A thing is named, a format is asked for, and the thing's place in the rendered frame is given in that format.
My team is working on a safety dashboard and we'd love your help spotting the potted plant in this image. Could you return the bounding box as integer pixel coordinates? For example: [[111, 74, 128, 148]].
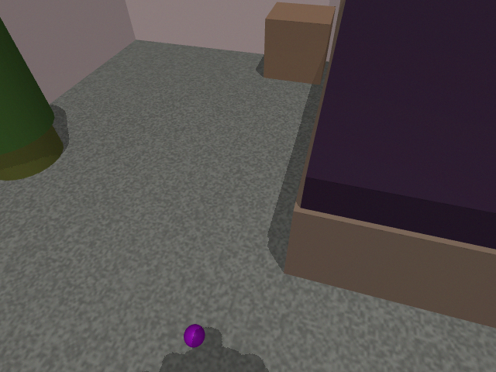
[[0, 17, 64, 181]]

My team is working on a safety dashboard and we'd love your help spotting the ball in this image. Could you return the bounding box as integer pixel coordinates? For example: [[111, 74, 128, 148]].
[[184, 324, 205, 347]]

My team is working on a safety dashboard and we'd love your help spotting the bed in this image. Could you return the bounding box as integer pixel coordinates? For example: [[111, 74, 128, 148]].
[[284, 0, 496, 328]]

